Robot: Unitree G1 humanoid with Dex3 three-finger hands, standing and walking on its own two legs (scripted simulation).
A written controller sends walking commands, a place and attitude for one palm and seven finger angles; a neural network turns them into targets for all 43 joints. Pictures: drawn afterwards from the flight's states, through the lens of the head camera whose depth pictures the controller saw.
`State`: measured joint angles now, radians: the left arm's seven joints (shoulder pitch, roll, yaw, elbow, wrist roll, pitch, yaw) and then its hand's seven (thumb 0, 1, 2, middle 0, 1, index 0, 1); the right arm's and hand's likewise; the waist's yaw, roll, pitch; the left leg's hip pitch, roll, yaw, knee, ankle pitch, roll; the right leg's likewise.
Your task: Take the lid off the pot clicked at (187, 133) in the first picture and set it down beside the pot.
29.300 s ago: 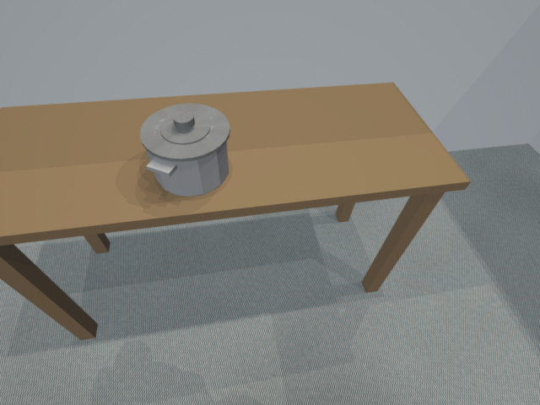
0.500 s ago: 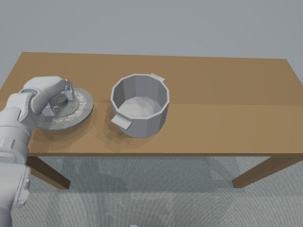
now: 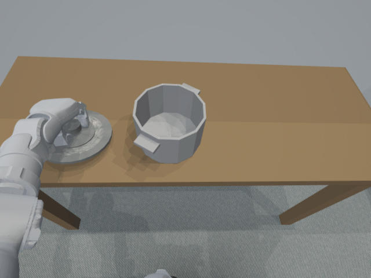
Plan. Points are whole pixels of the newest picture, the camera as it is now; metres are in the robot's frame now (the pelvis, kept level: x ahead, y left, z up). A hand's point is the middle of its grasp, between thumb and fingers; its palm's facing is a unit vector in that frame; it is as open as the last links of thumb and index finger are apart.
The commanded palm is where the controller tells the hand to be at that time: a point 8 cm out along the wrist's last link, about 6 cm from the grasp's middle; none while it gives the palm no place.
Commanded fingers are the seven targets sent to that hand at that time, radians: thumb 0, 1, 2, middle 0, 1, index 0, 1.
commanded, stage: lower the lid onto the table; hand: left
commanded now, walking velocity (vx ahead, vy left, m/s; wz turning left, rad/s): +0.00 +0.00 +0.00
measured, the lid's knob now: (71, 126) +0.47 +0.28 -0.01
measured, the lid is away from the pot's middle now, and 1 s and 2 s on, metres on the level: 0.25 0.25 0.25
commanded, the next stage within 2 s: open the fingers wide in 0.46 s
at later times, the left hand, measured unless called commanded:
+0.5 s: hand (67, 132) +0.44 +0.29 +0.00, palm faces -0.45 -0.11 -0.88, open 7.4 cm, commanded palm +0.47 +0.27 +0.05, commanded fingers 0.00 0.65 1.03 -1.02 -1.07 -0.86 -0.98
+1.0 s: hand (66, 135) +0.44 +0.29 -0.01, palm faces -0.43 -0.11 -0.90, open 7.5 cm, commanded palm +0.46 +0.27 +0.04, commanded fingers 0.00 0.24 0.88 -0.66 -0.89 -0.60 -0.86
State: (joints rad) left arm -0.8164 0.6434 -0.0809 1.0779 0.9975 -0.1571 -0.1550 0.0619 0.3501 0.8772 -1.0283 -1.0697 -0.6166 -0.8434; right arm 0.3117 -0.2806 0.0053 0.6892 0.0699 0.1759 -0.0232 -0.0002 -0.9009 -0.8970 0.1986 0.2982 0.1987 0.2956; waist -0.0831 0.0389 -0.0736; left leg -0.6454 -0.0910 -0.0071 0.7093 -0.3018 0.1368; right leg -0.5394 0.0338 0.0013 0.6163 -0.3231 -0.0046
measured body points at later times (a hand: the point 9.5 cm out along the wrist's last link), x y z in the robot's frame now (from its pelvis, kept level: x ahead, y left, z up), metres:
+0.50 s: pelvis +0.00 -0.01 -0.02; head +0.10 +0.02 +0.42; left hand +0.46 +0.29 +0.05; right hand +0.01 -0.28 -0.13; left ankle +0.01 +0.02 -0.72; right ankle -0.02 -0.16 -0.71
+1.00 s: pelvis -0.01 -0.01 -0.02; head +0.09 +0.02 +0.41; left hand +0.46 +0.29 +0.04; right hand +0.01 -0.28 -0.14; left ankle +0.01 +0.02 -0.72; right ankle -0.02 -0.16 -0.71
